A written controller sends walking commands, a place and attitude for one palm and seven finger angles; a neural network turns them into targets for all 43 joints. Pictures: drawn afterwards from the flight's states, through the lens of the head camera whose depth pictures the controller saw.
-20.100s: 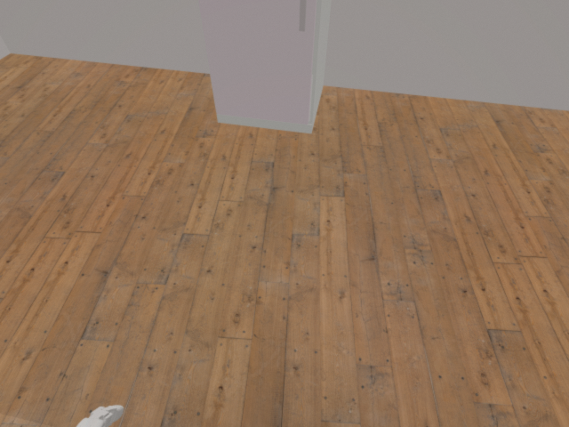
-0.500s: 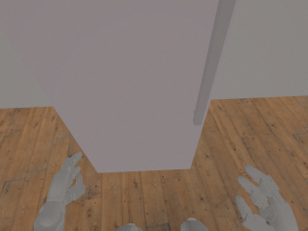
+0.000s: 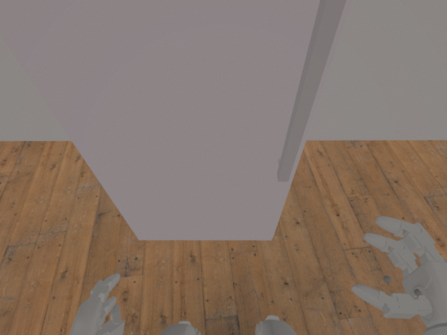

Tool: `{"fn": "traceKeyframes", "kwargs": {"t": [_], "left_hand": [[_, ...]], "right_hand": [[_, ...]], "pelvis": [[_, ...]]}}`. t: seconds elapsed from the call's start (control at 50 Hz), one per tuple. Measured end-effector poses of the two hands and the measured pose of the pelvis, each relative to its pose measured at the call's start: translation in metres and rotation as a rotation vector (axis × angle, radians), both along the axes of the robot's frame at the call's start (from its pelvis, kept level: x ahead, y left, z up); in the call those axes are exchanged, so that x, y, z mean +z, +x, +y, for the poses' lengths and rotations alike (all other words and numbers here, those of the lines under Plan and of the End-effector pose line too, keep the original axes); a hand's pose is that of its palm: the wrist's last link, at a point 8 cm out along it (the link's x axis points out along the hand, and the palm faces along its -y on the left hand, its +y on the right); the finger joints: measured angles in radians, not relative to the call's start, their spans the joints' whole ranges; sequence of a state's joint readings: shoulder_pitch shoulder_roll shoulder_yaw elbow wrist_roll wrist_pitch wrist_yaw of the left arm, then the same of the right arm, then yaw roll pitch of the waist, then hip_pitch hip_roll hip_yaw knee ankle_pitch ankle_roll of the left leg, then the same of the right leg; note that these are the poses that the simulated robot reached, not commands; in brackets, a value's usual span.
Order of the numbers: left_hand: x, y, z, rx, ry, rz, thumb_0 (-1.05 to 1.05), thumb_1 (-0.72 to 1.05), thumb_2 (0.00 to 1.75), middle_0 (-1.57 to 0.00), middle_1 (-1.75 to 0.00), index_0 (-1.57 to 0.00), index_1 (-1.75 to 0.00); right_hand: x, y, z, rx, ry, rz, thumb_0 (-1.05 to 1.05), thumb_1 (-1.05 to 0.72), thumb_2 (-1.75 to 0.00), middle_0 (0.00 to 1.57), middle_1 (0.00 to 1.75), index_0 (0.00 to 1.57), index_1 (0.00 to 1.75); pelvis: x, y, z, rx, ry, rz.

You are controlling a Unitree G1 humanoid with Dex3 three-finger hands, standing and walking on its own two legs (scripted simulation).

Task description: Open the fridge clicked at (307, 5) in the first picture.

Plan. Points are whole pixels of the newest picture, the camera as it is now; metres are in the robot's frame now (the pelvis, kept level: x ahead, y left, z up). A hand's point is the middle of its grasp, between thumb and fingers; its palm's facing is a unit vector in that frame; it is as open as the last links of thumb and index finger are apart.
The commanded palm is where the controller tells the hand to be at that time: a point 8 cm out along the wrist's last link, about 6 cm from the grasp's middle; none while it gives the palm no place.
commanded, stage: raise the hand to about handle height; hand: right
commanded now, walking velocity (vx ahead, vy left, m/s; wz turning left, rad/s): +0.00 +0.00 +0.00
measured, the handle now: (300, 98) +0.51 -0.11 +0.15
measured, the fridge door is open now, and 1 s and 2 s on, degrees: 0 0 0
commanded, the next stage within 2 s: move the hooked fingers beside the handle in 1.16 s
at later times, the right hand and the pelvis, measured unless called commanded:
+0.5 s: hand (430, 247) +0.26 -0.28 +0.09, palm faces +0.00 +1.00 -0.05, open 13.9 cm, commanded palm +0.24 -0.33 +0.10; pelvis +0.01 -0.02 +0.02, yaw -1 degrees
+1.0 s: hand (432, 235) +0.27 -0.28 +0.10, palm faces -0.02 +1.00 -0.03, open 13.9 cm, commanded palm +0.25 -0.33 +0.11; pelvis +0.01 -0.01 +0.03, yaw +0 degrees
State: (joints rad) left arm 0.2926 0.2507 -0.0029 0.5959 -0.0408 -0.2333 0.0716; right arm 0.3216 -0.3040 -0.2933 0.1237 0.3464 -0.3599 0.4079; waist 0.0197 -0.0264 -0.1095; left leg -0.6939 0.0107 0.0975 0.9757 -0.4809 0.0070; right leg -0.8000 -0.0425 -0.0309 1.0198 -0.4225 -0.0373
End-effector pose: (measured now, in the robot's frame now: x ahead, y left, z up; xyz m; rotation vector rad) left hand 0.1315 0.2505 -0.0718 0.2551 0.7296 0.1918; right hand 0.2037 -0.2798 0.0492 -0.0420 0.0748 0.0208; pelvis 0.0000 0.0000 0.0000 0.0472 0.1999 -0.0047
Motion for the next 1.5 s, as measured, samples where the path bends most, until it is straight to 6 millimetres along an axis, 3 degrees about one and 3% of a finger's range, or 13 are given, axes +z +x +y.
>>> {"fn": "traceKeyframes", "kwargs": {"t": [0.14,0.38,0.52,0.7,0.92,1.32,1.5], "left_hand": [[0.023,0.016,0.002,-0.015,0.053,-0.063,0.02,0.91,0.9,-0.2,-0.3,-0.2,-0.3],[0.038,0.046,-0.036,-0.101,-0.005,-0.138,0.01,0.91,0.9,-0.2,-0.3,-0.2,-0.3],[0.035,0.045,-0.043,-0.112,-0.02,-0.109,0.01,0.9,0.9,-0.21,-0.3,-0.21,-0.31],[0.036,0.031,-0.025,-0.077,0.011,-0.07,0.01,0.9,0.9,-0.21,-0.3,-0.21,-0.31],[0.041,0.02,-0.007,-0.045,0.028,-0.072,0.01,0.91,0.9,-0.2,-0.3,-0.2,-0.3],[0.036,0.023,-0.008,-0.057,-0.001,-0.094,0.01,0.9,0.9,-0.2,-0.3,-0.21,-0.3],[0.031,0.019,-0.003,-0.05,0.021,-0.06,0.01,0.91,0.9,-0.2,-0.3,-0.21,-0.3]], "right_hand": [[0.007,0.01,-0.012,0.013,0.011,-0.023,0.0,0.16,-0.45,0.28,0.98,0.28,0.98],[0.032,0.026,-0.038,-0.003,-0.011,-0.025,-0.01,0.42,-0.34,0.3,1.15,0.3,1.15],[0.044,0.036,-0.053,-0.017,-0.008,-0.028,-0.01,0.48,-0.31,0.3,1.19,0.3,1.19],[0.057,0.051,-0.066,-0.011,-0.005,-0.041,-0.01,0.5,-0.3,0.3,1.2,0.3,1.2],[0.054,0.052,-0.055,0.007,0.012,-0.029,-0.01,0.5,-0.3,0.3,1.2,0.3,1.2],[0.057,0.043,-0.047,-0.002,0.01,-0.049,-0.01,0.5,-0.3,0.3,1.2,0.3,1.2],[0.052,0.067,-0.035,0.024,0.029,-0.05,-0.01,0.5,-0.3,0.3,1.2,0.3,1.2]], "pelvis": [[0.005,0.003,-0.008,-0.003,0.007,-0.019],[0.016,0.007,-0.017,-0.011,0.011,-0.05],[0.021,0.009,-0.017,-0.013,0.009,-0.06],[0.025,0.01,-0.014,-0.011,0.005,-0.069],[0.027,0.008,-0.009,-0.002,-0.003,-0.072],[0.026,0.003,0.0,-0.007,-0.006,-0.079],[0.024,0.001,0.0,-0.014,-0.006,-0.071]]}}
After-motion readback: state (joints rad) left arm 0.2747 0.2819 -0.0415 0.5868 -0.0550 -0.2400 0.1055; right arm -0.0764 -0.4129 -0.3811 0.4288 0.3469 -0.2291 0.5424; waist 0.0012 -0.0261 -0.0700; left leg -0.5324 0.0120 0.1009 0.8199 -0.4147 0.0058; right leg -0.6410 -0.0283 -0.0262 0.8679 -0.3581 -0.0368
